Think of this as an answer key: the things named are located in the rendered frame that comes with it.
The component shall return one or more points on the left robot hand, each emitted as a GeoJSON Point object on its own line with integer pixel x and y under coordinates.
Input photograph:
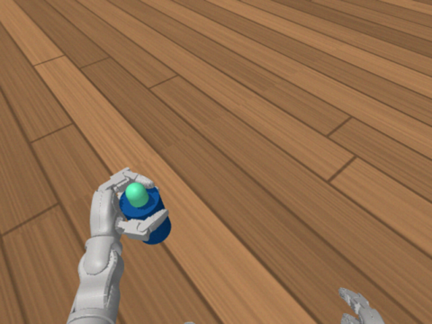
{"type": "Point", "coordinates": [106, 217]}

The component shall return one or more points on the left robot arm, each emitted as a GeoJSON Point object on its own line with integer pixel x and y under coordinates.
{"type": "Point", "coordinates": [100, 270]}

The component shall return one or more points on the right robot hand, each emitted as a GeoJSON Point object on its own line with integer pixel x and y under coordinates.
{"type": "Point", "coordinates": [360, 305]}

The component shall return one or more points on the bottle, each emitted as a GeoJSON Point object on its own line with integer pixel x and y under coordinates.
{"type": "Point", "coordinates": [137, 202]}

